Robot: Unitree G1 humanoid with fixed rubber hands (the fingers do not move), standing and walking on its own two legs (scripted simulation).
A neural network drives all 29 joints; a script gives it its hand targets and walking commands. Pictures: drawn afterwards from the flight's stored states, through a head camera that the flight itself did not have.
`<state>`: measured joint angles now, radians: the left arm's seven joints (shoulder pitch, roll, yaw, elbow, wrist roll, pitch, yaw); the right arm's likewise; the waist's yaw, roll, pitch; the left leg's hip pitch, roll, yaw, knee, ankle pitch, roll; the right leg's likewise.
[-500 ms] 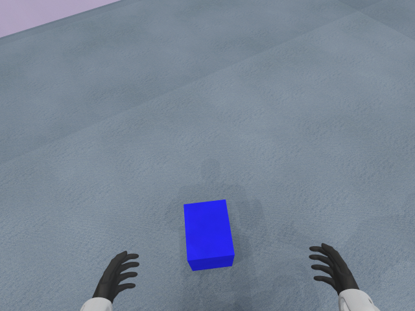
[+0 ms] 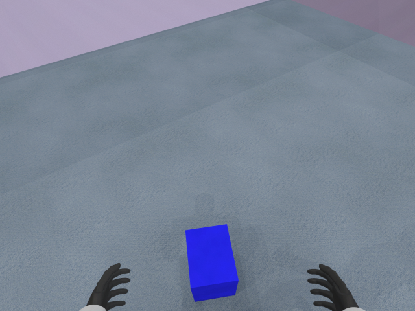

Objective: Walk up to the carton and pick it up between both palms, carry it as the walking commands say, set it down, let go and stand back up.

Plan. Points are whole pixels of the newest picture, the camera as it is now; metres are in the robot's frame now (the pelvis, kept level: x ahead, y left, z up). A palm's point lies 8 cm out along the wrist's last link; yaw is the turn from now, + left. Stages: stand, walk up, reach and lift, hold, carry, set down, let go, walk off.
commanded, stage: stand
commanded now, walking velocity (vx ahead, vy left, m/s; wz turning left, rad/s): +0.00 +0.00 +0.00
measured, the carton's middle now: (210, 263) +0.42 +0.03 -0.66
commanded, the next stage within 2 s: none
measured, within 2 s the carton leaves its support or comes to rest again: neither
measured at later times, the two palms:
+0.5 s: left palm out of the picture +0.11 +0.28 -0.10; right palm out of the picture +0.10 -0.28 -0.09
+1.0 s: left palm out of the picture +0.08 +0.29 -0.11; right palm out of the picture +0.07 -0.30 -0.10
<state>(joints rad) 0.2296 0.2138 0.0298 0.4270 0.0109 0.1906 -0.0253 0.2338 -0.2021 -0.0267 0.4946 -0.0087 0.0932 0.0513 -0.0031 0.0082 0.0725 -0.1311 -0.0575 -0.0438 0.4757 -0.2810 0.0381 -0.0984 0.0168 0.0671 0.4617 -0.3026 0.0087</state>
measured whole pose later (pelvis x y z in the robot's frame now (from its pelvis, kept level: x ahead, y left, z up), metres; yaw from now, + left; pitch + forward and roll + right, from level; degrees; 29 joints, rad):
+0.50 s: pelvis +0.00 +0.01 +0.00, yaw -2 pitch -1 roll +0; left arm 0.24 0.32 0.02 0.78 0.04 0.02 0.02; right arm 0.18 -0.32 -0.02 0.86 -0.03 0.01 -0.02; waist -0.01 -0.02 0.01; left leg -0.16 -0.05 -0.01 0.46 -0.28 0.05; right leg -0.13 0.02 0.09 0.43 -0.28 0.02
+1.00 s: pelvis -0.01 +0.00 +0.01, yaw -2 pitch -2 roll +0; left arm 0.21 0.35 0.01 0.90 0.03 0.01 0.02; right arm 0.16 -0.34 0.00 0.98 -0.03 0.00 -0.02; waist 0.00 -0.02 0.02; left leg -0.13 -0.04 -0.02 0.40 -0.23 0.04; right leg -0.10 0.02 0.09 0.37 -0.23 0.01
